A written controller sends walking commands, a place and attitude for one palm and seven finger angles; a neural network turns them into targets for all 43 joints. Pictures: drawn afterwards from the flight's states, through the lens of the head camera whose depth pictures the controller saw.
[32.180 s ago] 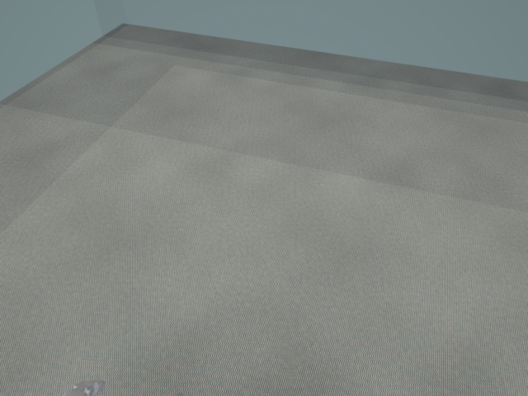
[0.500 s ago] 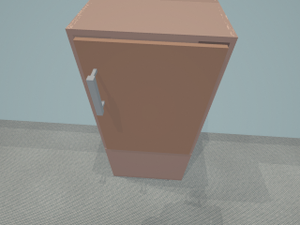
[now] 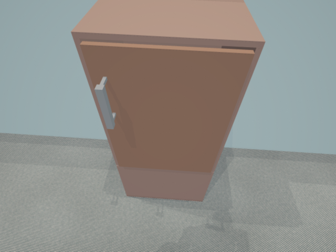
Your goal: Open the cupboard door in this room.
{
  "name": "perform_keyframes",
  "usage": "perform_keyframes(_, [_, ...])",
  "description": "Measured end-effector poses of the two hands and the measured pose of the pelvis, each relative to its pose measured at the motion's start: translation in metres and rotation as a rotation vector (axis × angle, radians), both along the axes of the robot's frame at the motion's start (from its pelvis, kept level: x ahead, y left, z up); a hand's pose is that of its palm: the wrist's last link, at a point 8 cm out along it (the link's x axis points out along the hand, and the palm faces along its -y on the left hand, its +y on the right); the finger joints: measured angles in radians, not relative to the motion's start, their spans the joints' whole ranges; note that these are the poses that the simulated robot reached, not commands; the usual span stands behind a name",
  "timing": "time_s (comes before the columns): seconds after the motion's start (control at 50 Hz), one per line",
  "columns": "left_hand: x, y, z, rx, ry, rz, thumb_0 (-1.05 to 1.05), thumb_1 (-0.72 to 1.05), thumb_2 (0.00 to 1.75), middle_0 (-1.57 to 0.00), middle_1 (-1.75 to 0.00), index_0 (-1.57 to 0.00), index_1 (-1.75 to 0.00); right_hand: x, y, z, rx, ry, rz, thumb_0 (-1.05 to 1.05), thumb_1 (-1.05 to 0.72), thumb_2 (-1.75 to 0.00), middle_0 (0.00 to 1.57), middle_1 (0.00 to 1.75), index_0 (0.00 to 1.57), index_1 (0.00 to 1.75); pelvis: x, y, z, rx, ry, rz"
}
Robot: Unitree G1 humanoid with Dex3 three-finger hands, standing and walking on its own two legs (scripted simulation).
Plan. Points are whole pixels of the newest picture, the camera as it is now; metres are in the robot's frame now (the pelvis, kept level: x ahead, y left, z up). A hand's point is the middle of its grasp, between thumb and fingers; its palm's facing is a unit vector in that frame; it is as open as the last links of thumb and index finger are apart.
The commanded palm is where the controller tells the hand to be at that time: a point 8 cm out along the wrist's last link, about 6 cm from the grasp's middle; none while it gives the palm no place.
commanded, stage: raise the hand with hooked fingers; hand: left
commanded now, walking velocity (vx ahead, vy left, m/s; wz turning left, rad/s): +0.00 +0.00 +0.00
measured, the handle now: (107, 104) +0.49 +0.22 +0.06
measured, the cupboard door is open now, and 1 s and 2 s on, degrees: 0 0 0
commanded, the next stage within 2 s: none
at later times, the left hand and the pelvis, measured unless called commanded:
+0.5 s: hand (84, 248) +0.14 +0.20 -0.05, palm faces +0.05 -1.00 +0.02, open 8.6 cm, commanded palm +0.13 +0.26 -0.03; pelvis -0.05 +0.00 -0.08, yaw +1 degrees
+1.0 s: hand (61, 218) +0.18 +0.25 +0.01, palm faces +0.02 -1.00 -0.05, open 11.7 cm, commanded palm +0.16 +0.30 +0.02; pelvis -0.05 +0.02 -0.05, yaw +1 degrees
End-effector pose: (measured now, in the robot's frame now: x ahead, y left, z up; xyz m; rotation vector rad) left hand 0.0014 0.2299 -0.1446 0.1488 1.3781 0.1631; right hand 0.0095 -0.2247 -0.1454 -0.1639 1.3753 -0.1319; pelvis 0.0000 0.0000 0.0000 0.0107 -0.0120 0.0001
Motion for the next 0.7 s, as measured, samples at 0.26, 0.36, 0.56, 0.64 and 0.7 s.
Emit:
perform_keyframes(0.26, [0.144, 0.014, 0.131, 0.046, -1.057, 0.047, 0.02, 0.85, 0.86, -0.2, -0.35, -0.21, -0.35, 0.081, -0.02, 0.024, -0.076, -0.548, 0.021, 0.01, -0.91, -0.89, 0.2, 0.3, 0.21, 0.3, -0.02, 0.002, -0.017, -0.003, 0.07, 0.035])
perform_keyframes(0.36, [0.159, 0.007, 0.138, -0.08, -1.393, -0.158, 0.01, 0.76, 0.83, -0.2, -0.4, -0.21, -0.41, 0.134, -0.031, 0.037, -0.093, -0.781, 0.093, 0.01, -0.91, -0.89, 0.2, 0.3, 0.2, 0.3, -0.037, -0.004, -0.048, 0.002, 0.165, 0.015])
perform_keyframes(0.56, [0.105, 0.034, 0.1, -0.085, -1.316, -0.081, 0.01, 0.52, 0.73, -0.23, -0.55, -0.23, -0.55, 0.166, -0.015, 0.036, -0.115, -0.887, 0.198, 0.01, -0.91, -0.89, 0.2, 0.3, 0.2, 0.3, -0.049, -0.004, -0.08, -0.036, 0.183, 0.036])
perform_keyframes(0.64, [0.118, 0.041, 0.118, -0.073, -1.386, -0.142, 0.01, 0.42, 0.69, -0.23, -0.61, -0.24, -0.61, 0.149, 0.002, 0.018, -0.082, -0.819, 0.212, 0.01, -0.91, -0.89, 0.2, 0.3, 0.2, 0.3, -0.053, -0.002, -0.081, -0.06, 0.181, 0.048])
perform_keyframes(0.7, [0.135, 0.043, 0.127, -0.11, -1.379, -0.195, 0.01, 0.35, 0.66, -0.23, -0.65, -0.24, -0.66, 0.128, 0.012, 0.007, -0.051, -0.76, 0.186, 0.01, -0.9, -0.89, 0.2, 0.3, 0.21, 0.3, -0.056, 0.001, -0.078, -0.065, 0.178, 0.048])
